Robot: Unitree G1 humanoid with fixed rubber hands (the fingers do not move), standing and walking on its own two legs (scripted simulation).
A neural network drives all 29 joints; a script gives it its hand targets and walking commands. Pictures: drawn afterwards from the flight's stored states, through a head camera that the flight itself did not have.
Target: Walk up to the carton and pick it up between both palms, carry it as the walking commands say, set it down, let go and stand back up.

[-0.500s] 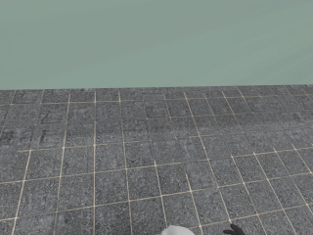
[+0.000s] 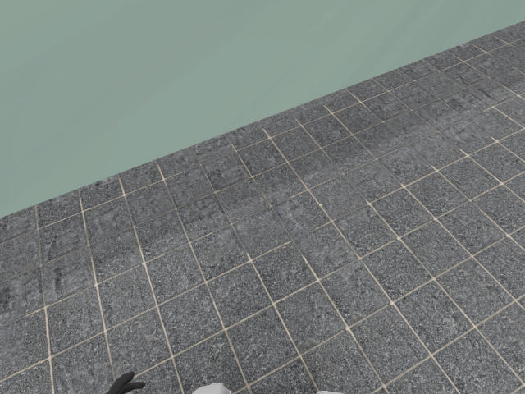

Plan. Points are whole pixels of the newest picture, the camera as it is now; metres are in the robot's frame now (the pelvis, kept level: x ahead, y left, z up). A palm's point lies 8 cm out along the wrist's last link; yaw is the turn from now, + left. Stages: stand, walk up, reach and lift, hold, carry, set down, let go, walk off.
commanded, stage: walk up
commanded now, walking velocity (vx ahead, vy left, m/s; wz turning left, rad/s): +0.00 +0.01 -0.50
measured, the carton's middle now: out of the picture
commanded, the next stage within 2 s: none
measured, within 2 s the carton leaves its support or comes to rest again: neither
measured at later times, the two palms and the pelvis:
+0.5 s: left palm out of the picture +0.10 +0.22 -0.13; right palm out of the picture -0.05 -0.28 -0.14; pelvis -0.04 -0.01 -0.01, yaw -16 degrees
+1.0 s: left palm out of the picture +0.13 +0.17 -0.13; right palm out of the picture -0.14 -0.25 -0.11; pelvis -0.07 +0.00 +0.01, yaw -31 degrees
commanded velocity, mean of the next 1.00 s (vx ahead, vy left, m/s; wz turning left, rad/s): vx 0.00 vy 0.01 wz -0.50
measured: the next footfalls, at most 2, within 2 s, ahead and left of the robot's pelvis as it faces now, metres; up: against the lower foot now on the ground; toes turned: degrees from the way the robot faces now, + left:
left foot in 0.10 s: +0.03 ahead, +0.13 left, +0.00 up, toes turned +1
right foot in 0.44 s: -0.04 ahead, -0.13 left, +0.00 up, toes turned -20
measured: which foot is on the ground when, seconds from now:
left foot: up 0.00-0.08, down 0.10-0.44, up 0.46-0.72, down 0.74-1.00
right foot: down 0.00-0.12, up 0.14-0.42, down 0.44-0.76, up 0.78-1.00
